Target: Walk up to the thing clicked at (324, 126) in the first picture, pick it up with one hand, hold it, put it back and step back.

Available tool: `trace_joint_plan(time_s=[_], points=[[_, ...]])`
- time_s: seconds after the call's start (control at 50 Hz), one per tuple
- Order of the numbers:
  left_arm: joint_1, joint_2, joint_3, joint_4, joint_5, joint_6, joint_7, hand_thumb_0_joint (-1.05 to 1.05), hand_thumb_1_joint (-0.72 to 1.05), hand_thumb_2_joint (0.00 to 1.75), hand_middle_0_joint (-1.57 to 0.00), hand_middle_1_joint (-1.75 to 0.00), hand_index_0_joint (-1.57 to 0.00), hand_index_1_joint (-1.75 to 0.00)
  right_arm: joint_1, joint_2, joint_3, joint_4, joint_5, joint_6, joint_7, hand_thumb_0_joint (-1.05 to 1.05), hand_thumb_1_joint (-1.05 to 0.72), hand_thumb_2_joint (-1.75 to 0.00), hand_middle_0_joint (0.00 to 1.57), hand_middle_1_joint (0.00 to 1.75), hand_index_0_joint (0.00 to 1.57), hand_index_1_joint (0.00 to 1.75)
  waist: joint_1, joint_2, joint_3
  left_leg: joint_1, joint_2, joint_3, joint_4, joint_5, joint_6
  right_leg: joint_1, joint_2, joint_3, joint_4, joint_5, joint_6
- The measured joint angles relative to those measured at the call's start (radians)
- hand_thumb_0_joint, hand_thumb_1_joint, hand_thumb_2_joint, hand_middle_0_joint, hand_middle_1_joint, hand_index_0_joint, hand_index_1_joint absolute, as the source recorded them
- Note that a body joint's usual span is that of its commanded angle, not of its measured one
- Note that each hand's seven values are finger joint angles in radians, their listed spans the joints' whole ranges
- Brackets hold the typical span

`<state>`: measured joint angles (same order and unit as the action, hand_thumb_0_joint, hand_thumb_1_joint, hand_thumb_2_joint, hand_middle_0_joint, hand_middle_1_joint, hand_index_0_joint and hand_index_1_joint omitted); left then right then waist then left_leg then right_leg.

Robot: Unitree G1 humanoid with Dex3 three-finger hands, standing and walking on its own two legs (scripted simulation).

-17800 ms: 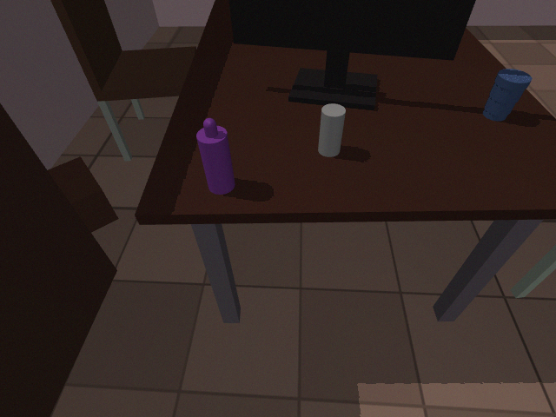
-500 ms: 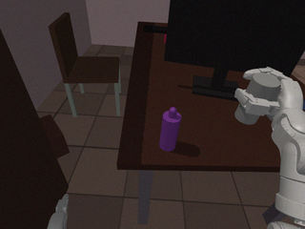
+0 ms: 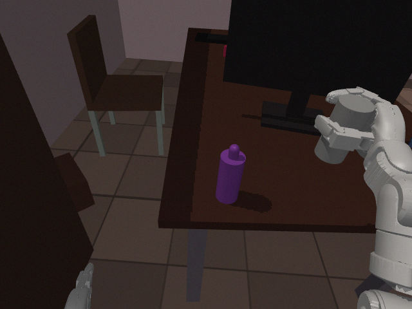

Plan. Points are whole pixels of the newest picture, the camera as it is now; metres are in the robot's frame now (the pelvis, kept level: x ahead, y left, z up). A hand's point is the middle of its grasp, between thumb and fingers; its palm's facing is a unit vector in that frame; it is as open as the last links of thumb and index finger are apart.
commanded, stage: hold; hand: right
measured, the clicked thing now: (341, 130) +0.35 -0.20 +0.25
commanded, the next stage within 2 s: crouch in 0.86 s
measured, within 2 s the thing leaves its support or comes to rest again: neither
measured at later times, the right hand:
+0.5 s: hand (337, 122) +0.35 -0.19 +0.26, palm faces +0.23 +0.97 +0.00, open 7.0 cm
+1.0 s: hand (341, 115) +0.35 -0.19 +0.27, palm faces +0.26 +0.97 +0.00, open 7.0 cm
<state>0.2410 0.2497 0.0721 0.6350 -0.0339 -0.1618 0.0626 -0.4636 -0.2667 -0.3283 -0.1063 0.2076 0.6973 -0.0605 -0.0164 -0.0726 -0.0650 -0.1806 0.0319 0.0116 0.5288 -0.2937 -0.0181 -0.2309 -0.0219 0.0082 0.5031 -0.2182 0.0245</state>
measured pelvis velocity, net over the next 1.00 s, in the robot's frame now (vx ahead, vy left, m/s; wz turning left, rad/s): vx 0.00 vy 0.00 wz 0.00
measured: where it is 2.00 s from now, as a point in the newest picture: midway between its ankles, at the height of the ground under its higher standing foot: outside the picture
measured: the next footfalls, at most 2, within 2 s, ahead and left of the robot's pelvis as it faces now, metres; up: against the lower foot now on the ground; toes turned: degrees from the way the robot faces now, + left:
none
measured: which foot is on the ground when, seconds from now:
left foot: down 0.00-1.00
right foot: down 0.00-1.00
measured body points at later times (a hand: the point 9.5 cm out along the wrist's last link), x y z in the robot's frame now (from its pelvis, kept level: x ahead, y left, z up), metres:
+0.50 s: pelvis +0.00 +0.00 +0.00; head -0.04 +0.03 +0.45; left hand +0.17 +0.26 -0.07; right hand +0.33 -0.24 +0.27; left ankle +0.00 +0.13 -0.74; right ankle +0.04 -0.14 -0.74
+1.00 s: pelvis +0.00 +0.00 +0.00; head -0.05 +0.03 +0.45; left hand +0.17 +0.26 -0.07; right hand +0.33 -0.24 +0.27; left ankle +0.00 +0.13 -0.74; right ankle +0.04 -0.14 -0.74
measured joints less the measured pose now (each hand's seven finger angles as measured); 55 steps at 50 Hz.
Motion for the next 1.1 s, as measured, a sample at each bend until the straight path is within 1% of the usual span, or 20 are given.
trace_joint_plan(time_s=[0.1,0.22,0.38,0.46,0.56,0.64,0.74,1.0,1.1], points=[[0.001,-0.003,-0.003,-0.007,-0.001,0.000,-0.001,-0.01,-0.54,0.06,-0.06,-0.06,-0.06,-0.06,0.018,0.003,-0.002,-0.029,0.000,-0.002,0.000,-0.02,0.02,-1.09,0.88,1.06,0.90,1.06,-0.002,0.002,0.000,0.004,-0.001,0.001,0.000,-0.002,0.001,0.004,-0.001,0.001,0.000,-0.001,0.001],[-0.002,-0.001,0.005,0.001,0.000,0.002,0.000,-0.01,-0.54,0.06,-0.06,-0.06,-0.06,-0.06,0.031,0.002,-0.001,-0.050,0.000,0.004,0.002,-0.02,0.02,-1.09,0.88,1.06,0.90,1.06,-0.007,0.001,-0.002,0.007,0.000,0.005,-0.001,-0.004,0.001,0.004,0.001,0.005,0.001,-0.003,0.001],[-0.009,0.002,0.005,0.008,0.000,-0.010,0.004,-0.01,-0.54,0.06,-0.06,-0.06,-0.06,-0.06,0.006,-0.005,0.004,-0.022,-0.001,0.010,0.005,-0.02,0.02,-1.09,0.87,1.06,0.90,1.06,-0.007,0.002,-0.001,0.007,0.001,0.007,0.001,-0.004,0.002,0.004,0.001,0.007,0.001,-0.002,0.002],[-0.007,0.001,0.003,0.011,0.001,-0.012,0.004,-0.01,-0.54,0.06,-0.06,-0.06,-0.06,-0.06,-0.010,-0.005,0.006,0.000,0.001,0.008,0.008,-0.02,0.02,-1.09,0.87,1.06,0.89,1.06,-0.003,0.003,-0.001,0.004,0.000,0.007,0.001,-0.004,0.003,0.002,0.000,0.007,0.000,-0.001,0.003],[-0.004,0.000,0.000,0.009,0.002,-0.008,0.005,-0.01,-0.54,0.06,-0.06,-0.06,-0.06,-0.06,-0.028,-0.008,0.001,0.033,-0.004,0.006,0.001,-0.02,0.02,-1.09,0.87,1.06,0.90,1.06,0.002,0.002,0.000,0.000,-0.002,0.005,0.003,-0.003,0.004,0.000,-0.002,0.005,-0.001,0.000,0.004],[0.003,0.001,0.003,0.000,0.001,-0.005,0.004,-0.01,-0.54,0.06,-0.06,-0.06,-0.06,-0.06,-0.017,-0.005,-0.005,0.018,-0.004,-0.004,0.001,-0.02,0.02,-1.09,0.88,1.06,0.90,1.06,0.002,0.001,0.001,0.000,-0.003,0.002,0.002,-0.003,0.004,0.002,-0.003,0.002,-0.003,0.000,0.004],[0.001,0.006,0.008,0.004,0.000,0.001,0.006,-0.01,-0.54,0.06,-0.06,-0.06,-0.06,-0.06,-0.015,-0.005,-0.003,0.005,-0.004,-0.004,0.000,-0.02,0.02,-1.09,0.88,1.06,0.90,1.06,-0.002,0.001,0.003,0.003,-0.003,0.003,0.001,-0.003,0.004,0.004,-0.003,0.003,-0.003,0.000,0.004],[-0.006,0.003,0.002,0.006,0.000,-0.012,0.007,-0.01,-0.53,0.06,-0.06,-0.06,-0.06,-0.06,-0.080,-0.033,-0.008,0.093,-0.012,0.005,0.004,-0.02,0.02,-1.09,0.87,1.06,0.90,1.06,0.001,0.003,-0.001,0.001,-0.003,0.006,-0.002,0.001,0.004,0.001,-0.002,0.006,-0.005,0.004,0.004],[0.005,-0.001,-0.004,0.000,0.000,-0.009,0.008,-0.01,-0.53,0.05,-0.05,-0.05,-0.06,-0.05,-0.104,-0.036,-0.008,0.139,-0.014,-0.009,0.007,-0.02,0.02,-1.09,0.88,1.06,0.90,1.05,0.003,0.007,0.004,-0.001,-0.001,0.006,-0.002,0.003,0.003,-0.001,-0.001,0.006,-0.007,0.007,0.003]])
